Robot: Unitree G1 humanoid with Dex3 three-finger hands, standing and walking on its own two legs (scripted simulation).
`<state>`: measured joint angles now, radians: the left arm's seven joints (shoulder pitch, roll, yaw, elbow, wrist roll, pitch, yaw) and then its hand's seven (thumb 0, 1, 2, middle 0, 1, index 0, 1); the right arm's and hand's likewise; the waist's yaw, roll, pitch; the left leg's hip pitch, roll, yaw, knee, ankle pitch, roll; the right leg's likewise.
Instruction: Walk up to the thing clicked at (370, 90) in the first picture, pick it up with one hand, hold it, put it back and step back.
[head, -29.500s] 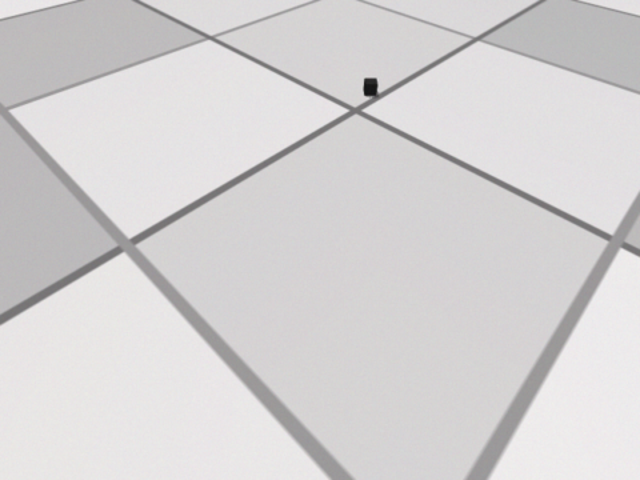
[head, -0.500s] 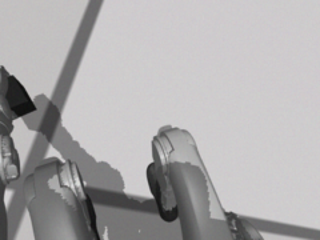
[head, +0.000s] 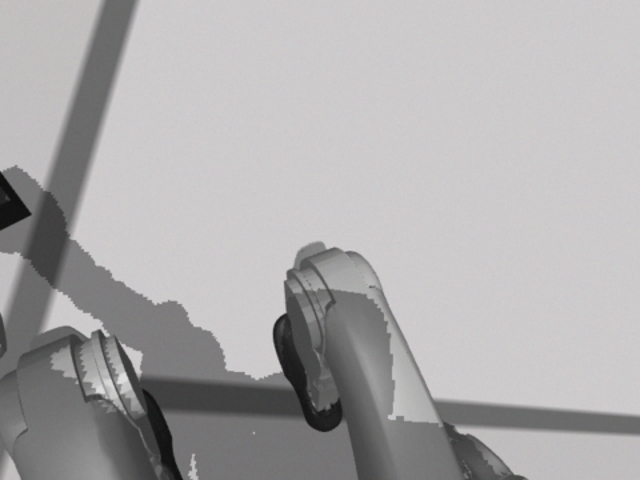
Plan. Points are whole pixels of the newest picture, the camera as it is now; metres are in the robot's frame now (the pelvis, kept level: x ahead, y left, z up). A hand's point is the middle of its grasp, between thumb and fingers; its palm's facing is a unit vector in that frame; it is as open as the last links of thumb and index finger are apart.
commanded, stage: rest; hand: left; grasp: from above
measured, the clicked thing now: out of the picture +0.49 +0.27 -0.24
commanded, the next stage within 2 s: open in 0.56 s
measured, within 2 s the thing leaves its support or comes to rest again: rests again in 0.64 s
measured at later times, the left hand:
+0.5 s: hand out of the picture +0.48 +0.28 -0.23, palm faces -0.41 -0.20 -0.89, open 10.7 cm
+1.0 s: hand out of the picture +0.48 +0.28 -0.23, palm faces -0.39 -0.20 -0.90, open 12.1 cm
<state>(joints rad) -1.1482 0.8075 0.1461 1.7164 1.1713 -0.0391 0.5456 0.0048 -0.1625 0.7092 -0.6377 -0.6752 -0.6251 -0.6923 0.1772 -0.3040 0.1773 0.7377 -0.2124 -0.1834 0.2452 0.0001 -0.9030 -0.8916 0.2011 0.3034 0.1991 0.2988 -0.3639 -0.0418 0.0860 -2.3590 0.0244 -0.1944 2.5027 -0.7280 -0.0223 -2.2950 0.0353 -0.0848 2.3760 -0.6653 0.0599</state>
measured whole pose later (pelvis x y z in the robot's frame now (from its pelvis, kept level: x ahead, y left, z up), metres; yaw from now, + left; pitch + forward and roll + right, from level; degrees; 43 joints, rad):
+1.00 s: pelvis -0.01 +0.01 +0.00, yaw -3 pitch +29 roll -14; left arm -1.19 0.94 0.15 1.82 1.18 -0.03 0.64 0.00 -0.27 0.86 -0.40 -0.79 -0.38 -0.81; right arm 0.17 -0.34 0.27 0.69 -0.25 -0.27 0.31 0.00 -0.90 -0.89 0.20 0.30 0.20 0.30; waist -0.43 -0.10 0.15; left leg -2.35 0.03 -0.24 2.53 -0.72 0.00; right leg -2.25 0.05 -0.13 2.34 -0.64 0.07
